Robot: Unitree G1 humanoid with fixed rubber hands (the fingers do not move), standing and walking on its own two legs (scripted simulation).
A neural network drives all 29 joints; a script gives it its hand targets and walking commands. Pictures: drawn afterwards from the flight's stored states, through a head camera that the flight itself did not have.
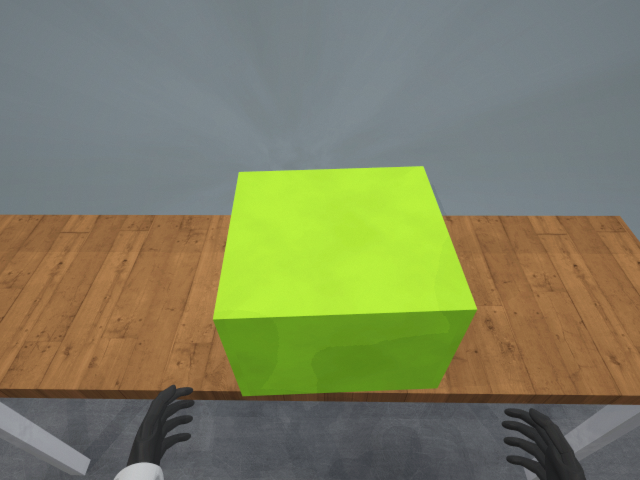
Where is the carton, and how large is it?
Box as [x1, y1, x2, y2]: [213, 166, 476, 395]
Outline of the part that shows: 422,166 239,172 213,320 242,395 437,387 476,310 476,307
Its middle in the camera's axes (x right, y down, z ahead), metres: +0.03 +0.06 +0.60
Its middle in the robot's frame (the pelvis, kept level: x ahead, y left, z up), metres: +0.41 +0.01 +0.00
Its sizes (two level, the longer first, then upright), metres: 0.292 0.268 0.212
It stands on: a table, 0.68 m high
